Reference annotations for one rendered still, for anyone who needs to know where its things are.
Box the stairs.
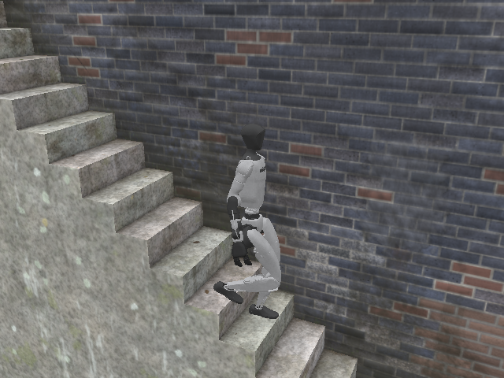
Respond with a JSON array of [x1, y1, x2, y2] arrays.
[[0, 1, 358, 378]]

